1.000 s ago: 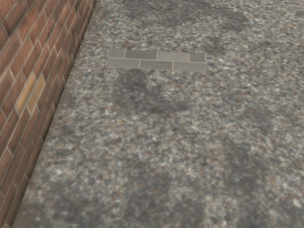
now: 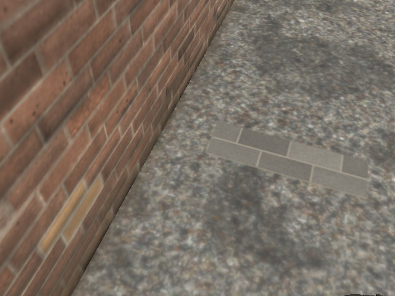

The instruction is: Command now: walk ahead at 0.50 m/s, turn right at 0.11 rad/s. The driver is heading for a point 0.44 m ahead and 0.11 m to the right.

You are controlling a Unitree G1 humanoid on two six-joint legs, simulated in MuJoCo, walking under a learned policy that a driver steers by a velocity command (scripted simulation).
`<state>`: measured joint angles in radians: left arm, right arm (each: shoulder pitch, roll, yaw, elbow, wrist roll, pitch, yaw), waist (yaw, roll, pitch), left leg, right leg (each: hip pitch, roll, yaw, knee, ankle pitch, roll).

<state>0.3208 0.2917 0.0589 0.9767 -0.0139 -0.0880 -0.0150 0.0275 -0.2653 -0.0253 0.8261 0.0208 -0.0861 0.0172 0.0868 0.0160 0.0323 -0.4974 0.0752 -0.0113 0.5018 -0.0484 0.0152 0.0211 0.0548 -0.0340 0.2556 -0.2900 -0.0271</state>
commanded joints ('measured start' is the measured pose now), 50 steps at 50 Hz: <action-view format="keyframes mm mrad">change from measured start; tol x32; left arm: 1 -17 185 31 -52 2 8 2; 50 -128 32 -10 -152 24 68 27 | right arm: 1 108 -175 -55 -24 -12 -28 -7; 30 470 -104 -10 29 -26 -3 -19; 50 153 -173 -42 56 -51 63 -52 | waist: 1 -130 -62 -48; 24 -112 65 85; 30 -69 -298 -523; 50 -77 1 -65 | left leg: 1 263 -54 44 -69 -58 31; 4 860 363 -698 -229 -364 284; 9 411 227 -204 -342 -96 156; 22 521 242 183 -346 100 109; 27 541 173 233 77 704 52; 28 411 130 238 288 555 6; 29 98 24 215 652 -442 -45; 31 -75 -61 -98 960 -617 -65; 50 369 87 -91 -98 100 -9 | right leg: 1 -77 -229 143 153 499 -134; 5 -823 -45 170 1041 -282 -26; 23 -757 -142 19 431 293 3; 28 -127 -12 -28 225 477 -107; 30 394 -500 673 296 1108 -425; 36 -269 -312 267 45 683 -262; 50 -358 -106 114 104 -28 -51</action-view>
